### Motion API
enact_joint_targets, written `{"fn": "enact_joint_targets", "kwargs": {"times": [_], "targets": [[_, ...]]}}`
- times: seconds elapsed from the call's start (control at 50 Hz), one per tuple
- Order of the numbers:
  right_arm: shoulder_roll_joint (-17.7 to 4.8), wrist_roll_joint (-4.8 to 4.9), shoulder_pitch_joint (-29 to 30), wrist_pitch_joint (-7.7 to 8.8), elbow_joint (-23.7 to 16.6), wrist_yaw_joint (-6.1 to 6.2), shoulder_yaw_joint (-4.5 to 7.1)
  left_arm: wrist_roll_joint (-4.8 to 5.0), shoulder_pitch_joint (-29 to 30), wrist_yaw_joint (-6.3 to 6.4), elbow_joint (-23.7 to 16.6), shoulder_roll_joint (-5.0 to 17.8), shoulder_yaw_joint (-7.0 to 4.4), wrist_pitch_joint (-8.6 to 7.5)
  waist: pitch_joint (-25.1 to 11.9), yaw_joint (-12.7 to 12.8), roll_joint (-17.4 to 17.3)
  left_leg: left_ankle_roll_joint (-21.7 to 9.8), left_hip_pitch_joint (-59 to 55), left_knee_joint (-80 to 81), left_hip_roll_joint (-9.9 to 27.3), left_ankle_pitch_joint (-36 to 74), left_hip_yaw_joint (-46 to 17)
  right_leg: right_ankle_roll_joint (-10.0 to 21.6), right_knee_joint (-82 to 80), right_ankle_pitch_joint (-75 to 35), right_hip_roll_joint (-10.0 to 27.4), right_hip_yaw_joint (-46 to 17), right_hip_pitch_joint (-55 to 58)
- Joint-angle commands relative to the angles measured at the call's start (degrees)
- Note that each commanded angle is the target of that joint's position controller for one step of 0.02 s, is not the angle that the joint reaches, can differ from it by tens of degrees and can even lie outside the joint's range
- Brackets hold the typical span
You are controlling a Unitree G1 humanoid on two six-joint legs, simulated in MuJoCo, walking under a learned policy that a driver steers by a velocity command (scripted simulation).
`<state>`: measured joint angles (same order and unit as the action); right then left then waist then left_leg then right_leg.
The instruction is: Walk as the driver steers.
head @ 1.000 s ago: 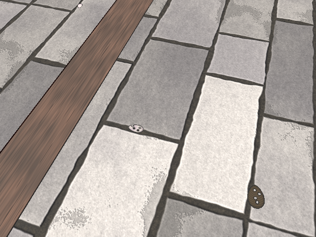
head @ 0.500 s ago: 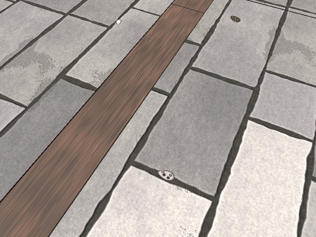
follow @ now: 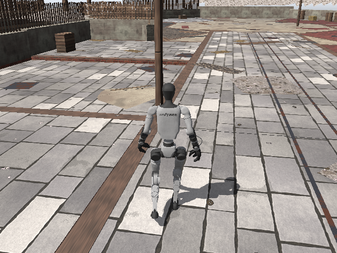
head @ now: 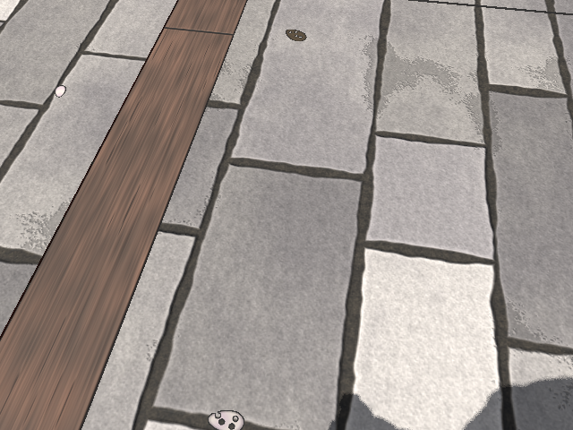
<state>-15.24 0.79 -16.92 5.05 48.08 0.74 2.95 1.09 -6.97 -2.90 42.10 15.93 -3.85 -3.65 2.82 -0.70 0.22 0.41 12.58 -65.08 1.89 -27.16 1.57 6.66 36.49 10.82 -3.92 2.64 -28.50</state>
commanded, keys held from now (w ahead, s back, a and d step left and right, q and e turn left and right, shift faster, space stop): w+e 0.74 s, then w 0.20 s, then w+q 0.06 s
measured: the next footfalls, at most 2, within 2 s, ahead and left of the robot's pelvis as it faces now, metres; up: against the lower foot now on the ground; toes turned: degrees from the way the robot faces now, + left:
left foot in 0.42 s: +0.43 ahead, +0.10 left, +0.00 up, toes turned -18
right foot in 0.94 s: +0.57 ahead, -0.26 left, +0.00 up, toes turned -33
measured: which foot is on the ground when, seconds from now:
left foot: up 0.00-0.40, down 0.42-0.96, up 0.98-1.00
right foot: down 0.00-0.42, up 0.44-0.92, down 0.94-1.00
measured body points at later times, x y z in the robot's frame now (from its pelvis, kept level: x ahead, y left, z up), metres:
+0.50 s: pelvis +0.29 +0.03 +0.01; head +0.31 +0.03 +0.46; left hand +0.43 +0.28 -0.11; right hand +0.41 -0.27 -0.06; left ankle +0.39 +0.11 -0.72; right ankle +0.12 -0.06 -0.64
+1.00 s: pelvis +0.51 -0.11 +0.00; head +0.54 -0.14 +0.45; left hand +0.82 -0.03 -0.07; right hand +0.37 -0.36 -0.13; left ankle +0.42 +0.10 -0.65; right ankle +0.54 -0.24 -0.72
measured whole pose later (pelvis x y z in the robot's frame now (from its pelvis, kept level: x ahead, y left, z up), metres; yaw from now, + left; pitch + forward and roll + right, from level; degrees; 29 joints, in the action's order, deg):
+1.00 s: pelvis +0.51 -0.11 +0.00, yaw -31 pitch +2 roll +1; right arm -17.0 1.5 -20.2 4.1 50.8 -0.4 3.0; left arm 0.3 -3.9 -2.1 34.3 14.8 -2.8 -2.6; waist 3.0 -3.3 0.3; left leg 0.5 9.2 -53.7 4.7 -28.1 3.8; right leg 4.4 35.6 10.1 -0.7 2.3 -27.7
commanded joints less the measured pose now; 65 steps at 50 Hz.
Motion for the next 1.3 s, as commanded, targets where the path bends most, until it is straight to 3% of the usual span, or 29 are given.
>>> {"fn": "enact_joint_targets", "kwargs": {"times": [0.02, 0.06, 0.16, 0.24, 0.3, 0.38, 0.4, 0.42, 0.44, 0.46, 0.48, 0.5, 0.54, 0.58, 0.66, 0.76, 0.86, 0.9, 0.92, 0.94, 0.96, 0.98, 1.0, 1.02, 1.06, 1.1, 1.16, 1.24, 1.3], "targets": [[-7.22, 0.71, 5.02, 4.24, -8.25, -0.48, 0.98, 0.14, -10.43, 0.73, -1.75, 7.97, -2.32, -0.69, -10.56, 3.99, -1.33, -1.90, 32.01, -10.21, 2.56, 5.39, -7.54, 12.08, -19.39, -4.58, 17.66, -31.57, 34.53], [-7.86, -1.15, 4.16, 2.97, -8.19, -0.07, 1.84, -0.65, -5.77, 1.14, -3.73, 5.48, -1.45, -0.63, -7.06, 0.30, -0.25, -0.85, 24.78, -3.66, 4.96, 8.74, -7.27, 10.98, -21.72, -12.86, 14.26, -25.00, 22.85], [-4.84, -2.01, 8.24, 0.92, -10.73, 0.29, 1.18, -0.15, -8.14, 2.72, -3.73, 8.50, -2.33, -0.77, -4.12, 0.38, 1.46, 3.10, 23.93, 11.36, 3.68, 18.06, -4.46, 10.15, -23.73, -20.61, 10.61, -17.90, 14.45], [-3.27, -1.32, 16.54, 1.49, -12.65, -0.48, 0.38, 0.40, -11.37, 3.48, -3.00, 8.66, -2.37, 0.17, -3.82, 4.03, 4.26, 3.28, 18.97, 28.83, -0.35, 31.06, -3.69, 6.46, -21.52, -13.32, 7.63, -16.55, 13.56], [-4.89, -0.52, 19.83, 2.22, -14.00, -1.35, 0.81, 0.69, -13.74, 3.67, -2.28, 8.70, -2.40, 0.72, -3.65, 5.18, 5.16, 2.56, 17.44, 34.27, -1.77, 30.78, -4.97, 5.85, -18.52, -9.17, 9.70, -21.39, 17.18], [-7.81, -0.32, 13.92, 3.40, -13.07, -1.72, 2.38, 0.39, -11.82, 3.99, -3.04, 8.21, -2.45, 1.31, -4.99, 0.88, 7.56, -1.01, 8.83, 39.69, -2.38, 24.17, -5.20, 3.56, -11.02, -10.34, 10.77, -27.12, 21.14], [-9.41, -0.92, 8.17, 3.70, -12.00, -1.34, 3.24, 0.14, -10.96, 3.81, -3.75, 6.37, -1.81, 1.18, -8.83, -2.10, 6.78, -3.08, -0.99, 40.55, -0.43, 24.54, -5.98, 1.77, -4.19, -12.84, 7.90, -25.18, 18.95], [-12.69, -1.79, -0.66, 3.69, -11.42, -0.77, 4.10, -0.85, -10.88, 3.55, -5.07, 3.06, -0.55, 0.91, -16.88, -5.63, 0.58, -6.85, -16.06, 39.57, 9.43, 21.56, -15.30, -0.46, 11.67, -4.70, 4.13, -20.11, 11.62], [-16.66, -2.39, -5.21, 2.94, -9.23, -1.06, 5.06, 0.84, -19.76, 3.51, -6.50, 0.01, 0.47, 0.35, -23.04, -1.55, -19.59, -16.62, -33.53, 44.19, 22.02, 10.84, -42.15, -4.07, 29.64, 22.71, -3.37, -13.28, -9.27], [-11.15, -1.00, -4.26, 2.64, -10.07, -1.27, 4.02, 1.56, -19.67, 3.69, -4.83, 6.20, -0.44, 0.33, -19.61, -2.83, -14.51, -15.98, -31.55, 46.77, 22.88, -1.74, -47.15, -4.84, 37.65, 21.80, 1.73, -14.43, -16.69], [-7.52, -0.78, -1.90, 2.21, -10.68, -0.96, 3.02, 1.08, -13.25, 3.64, -5.41, 9.40, -1.36, 0.72, -12.17, -4.52, -8.21, -13.11, -24.59, 47.51, 20.12, -0.92, -37.35, -5.30, 39.57, 16.07, 3.74, -13.28, -18.23], [-6.71, -1.24, 0.92, 1.74, -10.87, -0.91, 2.49, 0.35, -10.04, 3.68, -6.16, 8.83, -1.42, 1.03, -7.91, -3.53, -4.08, -11.45, -17.32, 48.38, 17.51, 6.30, -29.65, -5.68, 38.56, 11.81, 5.67, -11.41, -16.39], [-5.06, -1.71, 3.42, 1.52, -10.09, -0.84, 1.78, 0.17, -8.40, 3.04, -7.21, 7.01, -1.65, 1.27, -3.53, -1.14, -5.21, -10.16, -8.30, 51.31, 13.37, 15.68, -19.77, -5.82, 34.26, 7.57, 8.57, -10.81, -12.72], [-5.08, -1.32, 3.55, 1.96, -9.10, -1.01, 1.92, 0.68, -9.12, 2.71, -7.32, 4.69, -1.31, 1.94, -2.93, -0.33, -6.75, -10.61, -5.44, 53.81, 12.12, 19.51, -14.14, -6.11, 32.12, 6.31, 9.38, -9.07, -11.14], [-7.92, -1.33, 2.71, 2.17, -6.74, -0.90, 2.86, 0.13, -5.42, 2.62, -8.75, 3.43, -0.89, 2.44, -1.99, -0.44, -4.57, -11.85, -6.83, 55.83, 13.32, 27.93, -7.15, -7.34, 24.78, -0.23, 10.42, -8.93, -14.84], [-9.61, -0.84, 0.87, 1.14, -4.42, -0.45, 3.02, 0.09, 2.73, 1.01, -10.24, 1.76, -0.05, 1.47, -0.33, -3.48, -3.52, -9.75, -9.06, 55.55, 11.87, 31.22, 1.77, -6.44, 9.06, -12.19, 9.50, -5.02, -11.76], [-11.82, 0.83, -3.19, -0.28, -1.26, -0.95, 3.38, 0.29, 8.37, -0.22, -13.03, 1.96, 0.14, 0.91, 2.27, -3.95, -3.89, -9.56, -15.21, 53.50, 14.90, 36.77, 3.02, -3.27, -0.38, -4.66, 6.89, -1.60, -8.91], [-13.49, 1.34, -2.51, -0.86, -0.68, -0.68, 3.68, -0.27, 4.65, -0.22, -12.69, 4.13, -0.94, 0.90, -0.99, -0.33, -5.99, -8.49, -17.08, 46.21, 15.00, 55.62, 4.75, -0.88, -3.07, -0.05, 3.67, 0.99, -0.74], [-13.57, 1.43, -1.74, -1.24, -0.43, -0.42, 3.49, -0.42, -2.98, 0.01, -10.60, 6.15, -2.23, 0.94, -5.47, 4.42, -5.78, -7.14, -15.38, 37.17, 13.44, 62.92, 7.11, 0.81, -6.75, -3.29, 1.39, 2.44, 10.45], [-11.94, 0.88, -2.18, -1.15, -0.62, -0.06, 2.70, -0.43, -12.13, 0.80, -7.90, 9.51, -3.91, 1.21, -10.88, 8.45, -4.57, -5.08, -6.62, 25.09, 11.11, 58.20, 8.69, 2.44, -6.37, -6.87, 2.00, -0.14, 26.44], [-5.71, -1.09, -5.84, -0.30, -3.12, -0.62, 0.32, -1.24, -18.94, 1.85, -6.92, 16.27, -5.19, 1.30, -19.61, 7.80, 8.31, -1.56, 17.22, 1.55, 4.57, 23.75, 8.44, 10.14, -5.29, -7.50, 18.88, -24.99, 50.81], [-5.25, -0.02, -7.31, 1.15, -1.79, -1.34, -0.36, -0.87, -19.92, 1.85, -7.09, 14.54, -4.21, 0.97, -29.30, 7.41, 11.13, -0.91, 25.86, -11.20, -1.96, -7.10, -3.18, 16.19, -15.14, -2.65, 28.28, -46.63, 54.84], [-10.41, 2.42, -1.27, 1.66, -3.15, -1.79, 1.38, -1.18, -17.32, 1.44, -6.77, 10.78, -2.95, 0.52, -21.53, 8.60, 5.66, -1.65, 30.85, -14.15, 1.05, -4.30, -7.17, 12.66, -16.70, -2.12, 26.20, -37.95, 48.22], [-9.70, 2.93, 2.53, 1.70, -4.53, -1.77, 1.15, -1.01, -14.01, 1.44, -6.25, 8.90, -2.32, 0.20, -13.44, 6.88, 5.21, -2.17, 31.61, -11.32, 3.37, 0.41, -6.07, 10.05, -17.51, -4.50, 23.57, -28.08, 39.02], [-8.79, 0.98, 2.15, 0.43, -3.53, -1.25, 1.54, -1.05, -7.49, 1.15, -5.84, 4.56, -1.04, -0.69, -6.43, 2.18, 4.29, -1.51, 26.26, -4.17, 6.97, 8.04, -6.22, 6.78, -21.55, -8.87, 18.56, -16.99, 25.18], [-6.46, 0.99, -1.68, -1.34, -1.93, -1.17, 1.36, -1.47, -5.57, 1.14, -5.04, 4.17, -1.21, -1.95, -5.41, -0.25, 5.21, -0.52, 21.54, -3.01, 7.17, 12.54, -6.54, 6.57, -25.84, -10.01, 17.58, -12.43, 19.38], [-5.33, 0.86, 0.58, -2.39, -2.60, -0.60, 1.47, -2.35, -5.56, 1.78, -2.99, 4.81, -1.54, -3.07, -1.81, -0.73, 3.26, 0.90, 25.08, 1.57, 6.01, 18.32, -8.24, 5.91, -27.89, -19.72, 17.23, -5.39, 17.89], [-3.18, -0.37, 5.80, -1.65, -4.65, -1.49, 0.78, -2.23, -4.14, 3.41, -1.95, 5.98, -1.61, -2.46, -0.59, 0.29, 3.51, 1.14, 21.24, 19.04, 3.51, 31.46, -3.78, 2.72, -26.08, -31.23, 13.96, 5.12, 17.50], [-2.41, -0.59, 10.40, -1.67, -7.43, -3.03, 0.38, -1.48, -6.68, 4.49, -0.40, 7.71, -2.07, -1.29, -1.31, 2.59, 3.18, 0.41, 20.52, 26.41, 2.44, 33.80, -1.21, 2.53, -23.35, -33.76, 16.27, 5.92, 22.58]]}}
Velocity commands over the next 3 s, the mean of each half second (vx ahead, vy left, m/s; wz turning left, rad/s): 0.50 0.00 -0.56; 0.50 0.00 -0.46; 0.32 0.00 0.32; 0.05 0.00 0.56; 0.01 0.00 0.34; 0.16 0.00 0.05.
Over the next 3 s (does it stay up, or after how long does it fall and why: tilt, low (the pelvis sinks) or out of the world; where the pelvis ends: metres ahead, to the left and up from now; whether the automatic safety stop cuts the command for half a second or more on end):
stays up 0.83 -0.23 0.02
